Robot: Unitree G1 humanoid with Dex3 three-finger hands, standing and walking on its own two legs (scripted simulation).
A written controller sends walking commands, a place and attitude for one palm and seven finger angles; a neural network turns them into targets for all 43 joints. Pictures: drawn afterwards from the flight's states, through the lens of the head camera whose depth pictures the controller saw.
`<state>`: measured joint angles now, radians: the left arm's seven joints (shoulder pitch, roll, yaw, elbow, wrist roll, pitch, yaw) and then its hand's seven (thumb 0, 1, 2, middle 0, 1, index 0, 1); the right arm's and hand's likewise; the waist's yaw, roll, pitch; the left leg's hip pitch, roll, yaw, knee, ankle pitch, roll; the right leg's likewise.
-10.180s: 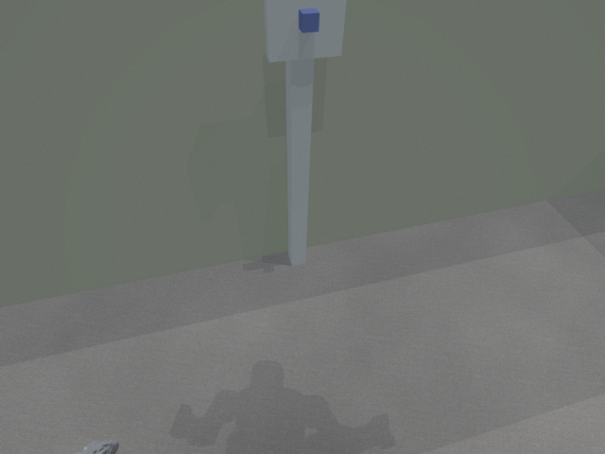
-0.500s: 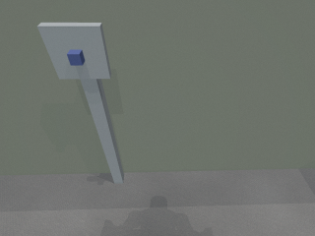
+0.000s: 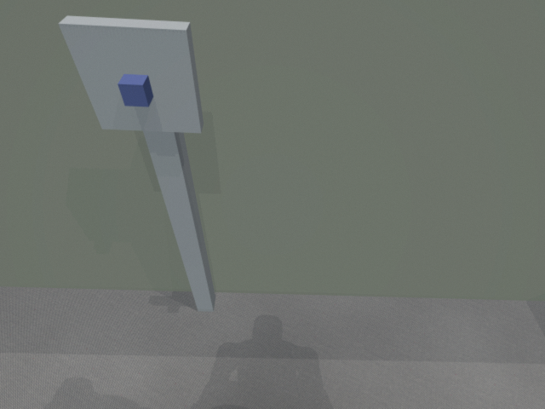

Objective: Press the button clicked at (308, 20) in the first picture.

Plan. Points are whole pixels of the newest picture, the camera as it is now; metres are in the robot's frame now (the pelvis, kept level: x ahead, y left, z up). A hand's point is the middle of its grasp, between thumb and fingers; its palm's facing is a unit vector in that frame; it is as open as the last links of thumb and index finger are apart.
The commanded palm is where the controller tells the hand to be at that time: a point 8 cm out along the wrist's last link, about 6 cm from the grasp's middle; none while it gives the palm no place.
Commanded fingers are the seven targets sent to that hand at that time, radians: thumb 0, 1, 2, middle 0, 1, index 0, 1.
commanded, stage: shuffle to correct the standing spot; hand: left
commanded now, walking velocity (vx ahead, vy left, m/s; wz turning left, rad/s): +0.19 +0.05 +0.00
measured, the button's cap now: (137, 89) +0.53 +0.25 +0.19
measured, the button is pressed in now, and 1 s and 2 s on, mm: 0 0 0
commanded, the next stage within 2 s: come to a stop and stand still in 0.06 s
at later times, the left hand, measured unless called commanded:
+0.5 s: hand out of the picture +0.09 +0.18 -0.19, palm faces +0.09 -0.98 -0.17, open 7.3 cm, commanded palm none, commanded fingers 0.00 0.90 0.90 -0.20 -0.30 -0.20 -0.30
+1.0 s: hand out of the picture +0.07 +0.21 -0.18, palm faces +0.03 -0.97 -0.23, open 7.4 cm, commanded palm none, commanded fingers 0.00 0.90 0.90 -0.20 -0.30 -0.20 -0.30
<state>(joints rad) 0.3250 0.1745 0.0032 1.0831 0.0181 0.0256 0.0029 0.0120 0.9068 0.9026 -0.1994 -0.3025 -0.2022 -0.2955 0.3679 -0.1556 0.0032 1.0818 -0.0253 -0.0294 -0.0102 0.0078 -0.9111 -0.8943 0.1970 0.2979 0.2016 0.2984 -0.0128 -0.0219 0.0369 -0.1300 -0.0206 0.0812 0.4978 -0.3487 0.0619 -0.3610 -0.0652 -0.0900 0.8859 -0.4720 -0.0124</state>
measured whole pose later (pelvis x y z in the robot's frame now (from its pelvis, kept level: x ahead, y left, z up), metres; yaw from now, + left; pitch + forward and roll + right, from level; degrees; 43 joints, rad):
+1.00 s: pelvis +0.05 +0.03 -0.01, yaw +1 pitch -2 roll -1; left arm 0.32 0.18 0.00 0.97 0.02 0.01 0.04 0.01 0.91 0.90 -0.20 -0.30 -0.20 -0.30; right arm 0.31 -0.19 -0.02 0.97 -0.03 0.03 0.01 0.01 -0.92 -0.89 0.20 0.30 0.20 0.30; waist -0.02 0.02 -0.01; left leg -0.35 0.03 0.09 0.59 -0.22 0.04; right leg -0.27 -0.02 -0.05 0.60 -0.32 -0.01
